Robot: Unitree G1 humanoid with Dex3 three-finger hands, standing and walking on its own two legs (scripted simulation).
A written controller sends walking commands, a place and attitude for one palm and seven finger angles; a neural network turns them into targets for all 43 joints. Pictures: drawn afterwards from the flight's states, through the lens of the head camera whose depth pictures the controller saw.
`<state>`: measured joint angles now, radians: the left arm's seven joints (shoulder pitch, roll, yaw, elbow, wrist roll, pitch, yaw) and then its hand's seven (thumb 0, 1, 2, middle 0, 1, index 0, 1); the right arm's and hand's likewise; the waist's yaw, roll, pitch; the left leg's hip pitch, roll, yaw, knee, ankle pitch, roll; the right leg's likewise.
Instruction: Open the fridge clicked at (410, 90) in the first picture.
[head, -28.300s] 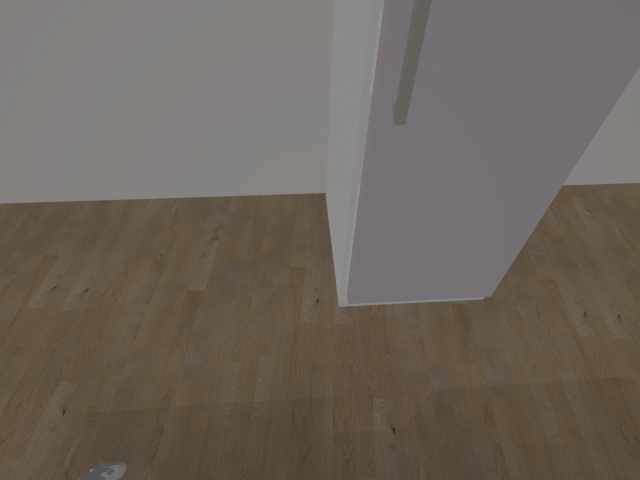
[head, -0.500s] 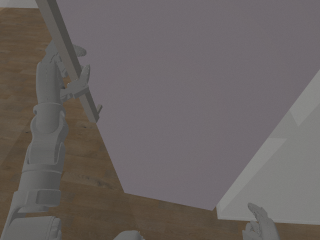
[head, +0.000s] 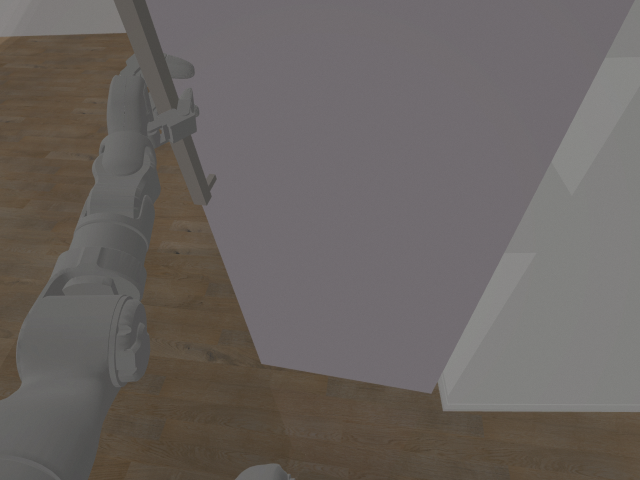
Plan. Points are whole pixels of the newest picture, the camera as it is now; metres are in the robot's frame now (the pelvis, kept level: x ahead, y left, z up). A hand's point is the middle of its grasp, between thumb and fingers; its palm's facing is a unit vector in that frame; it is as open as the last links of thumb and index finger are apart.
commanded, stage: stop walking and hold the door back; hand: left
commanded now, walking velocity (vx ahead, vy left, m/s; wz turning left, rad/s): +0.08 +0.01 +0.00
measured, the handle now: (165, 70) +0.51 +0.19 +0.27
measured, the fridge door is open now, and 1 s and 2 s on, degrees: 80 75 75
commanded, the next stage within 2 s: loosen the grip on the handle in 0.22 s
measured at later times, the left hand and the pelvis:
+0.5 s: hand (178, 103) +0.48 +0.18 +0.24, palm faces +0.18 -0.97 -0.14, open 6.7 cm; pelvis +0.00 +0.00 +0.00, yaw +0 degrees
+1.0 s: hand (179, 105) +0.50 +0.19 +0.23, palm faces +0.17 -0.98 -0.14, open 14.3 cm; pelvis +0.04 +0.00 +0.01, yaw -1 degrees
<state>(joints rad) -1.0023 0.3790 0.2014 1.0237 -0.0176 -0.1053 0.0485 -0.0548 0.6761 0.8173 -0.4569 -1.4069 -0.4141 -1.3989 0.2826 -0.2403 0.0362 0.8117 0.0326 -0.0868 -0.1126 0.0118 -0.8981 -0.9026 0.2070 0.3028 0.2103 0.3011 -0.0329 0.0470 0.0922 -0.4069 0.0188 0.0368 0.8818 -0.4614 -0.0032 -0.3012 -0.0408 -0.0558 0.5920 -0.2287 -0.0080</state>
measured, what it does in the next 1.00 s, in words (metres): stands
